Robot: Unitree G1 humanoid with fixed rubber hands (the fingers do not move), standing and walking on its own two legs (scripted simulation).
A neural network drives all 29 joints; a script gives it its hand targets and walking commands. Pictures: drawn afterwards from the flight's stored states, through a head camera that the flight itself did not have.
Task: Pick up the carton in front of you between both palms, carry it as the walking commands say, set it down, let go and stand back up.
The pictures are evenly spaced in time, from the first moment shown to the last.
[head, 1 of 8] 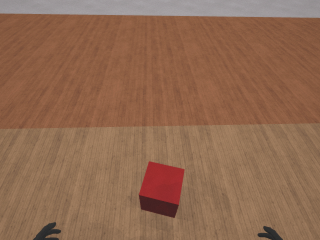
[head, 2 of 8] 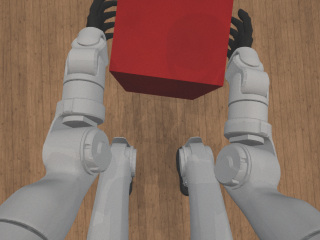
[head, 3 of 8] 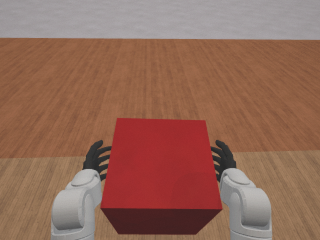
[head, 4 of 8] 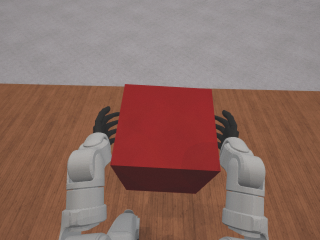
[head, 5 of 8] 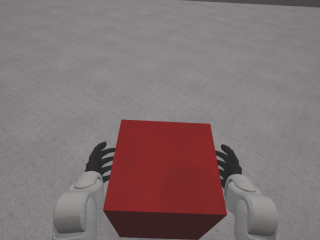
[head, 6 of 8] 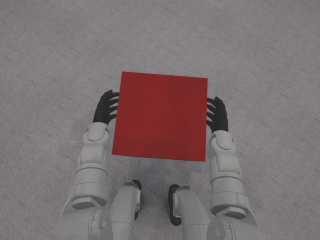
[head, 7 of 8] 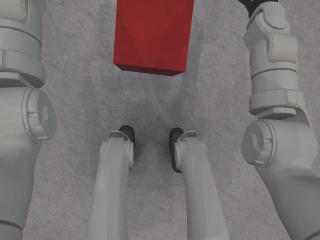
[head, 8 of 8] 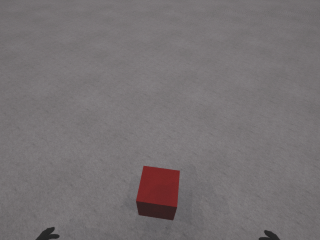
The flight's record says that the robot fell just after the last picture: no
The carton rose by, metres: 0.69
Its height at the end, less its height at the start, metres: -0.27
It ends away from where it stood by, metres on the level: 5.39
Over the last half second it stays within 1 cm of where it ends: yes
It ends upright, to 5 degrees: yes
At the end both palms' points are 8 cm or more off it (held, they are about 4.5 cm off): yes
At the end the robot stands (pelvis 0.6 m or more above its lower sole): yes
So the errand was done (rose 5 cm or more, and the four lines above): yes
